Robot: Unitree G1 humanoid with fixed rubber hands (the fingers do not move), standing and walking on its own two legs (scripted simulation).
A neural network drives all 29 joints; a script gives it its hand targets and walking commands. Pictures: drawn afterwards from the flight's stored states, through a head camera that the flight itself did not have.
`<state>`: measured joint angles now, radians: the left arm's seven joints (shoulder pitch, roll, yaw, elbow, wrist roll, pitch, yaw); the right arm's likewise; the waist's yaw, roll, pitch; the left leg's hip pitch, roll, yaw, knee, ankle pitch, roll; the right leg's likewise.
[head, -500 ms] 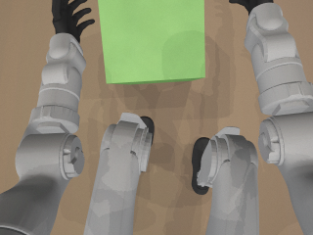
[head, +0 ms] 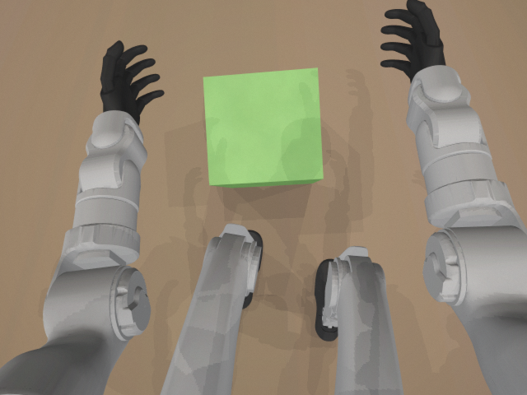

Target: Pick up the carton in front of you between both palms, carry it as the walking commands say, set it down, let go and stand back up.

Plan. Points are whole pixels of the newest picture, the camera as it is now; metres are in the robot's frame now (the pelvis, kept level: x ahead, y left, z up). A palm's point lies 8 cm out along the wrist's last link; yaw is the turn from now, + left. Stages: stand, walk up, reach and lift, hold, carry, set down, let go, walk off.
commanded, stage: set down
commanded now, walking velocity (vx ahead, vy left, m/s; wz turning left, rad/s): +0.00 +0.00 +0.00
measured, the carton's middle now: (266, 139) +0.48 +0.09 -0.39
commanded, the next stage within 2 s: let go in 0.32 s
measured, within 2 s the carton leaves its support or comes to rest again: neither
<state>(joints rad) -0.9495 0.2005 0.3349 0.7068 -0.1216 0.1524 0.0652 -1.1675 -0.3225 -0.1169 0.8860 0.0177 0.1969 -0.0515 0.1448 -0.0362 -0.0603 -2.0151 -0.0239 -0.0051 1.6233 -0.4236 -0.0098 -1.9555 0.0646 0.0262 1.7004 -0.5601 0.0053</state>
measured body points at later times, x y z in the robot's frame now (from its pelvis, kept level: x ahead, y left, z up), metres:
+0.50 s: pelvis +0.03 +0.01 +0.13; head +0.30 +0.02 +0.49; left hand +0.44 +0.27 +0.03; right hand +0.54 -0.13 +0.02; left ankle +0.12 +0.12 -0.48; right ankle +0.07 -0.11 -0.48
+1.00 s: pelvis +0.10 +0.02 +0.24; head +0.23 +0.01 +0.67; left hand +0.31 +0.26 +0.15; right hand +0.37 -0.18 +0.13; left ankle +0.12 +0.12 -0.48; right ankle +0.07 -0.11 -0.48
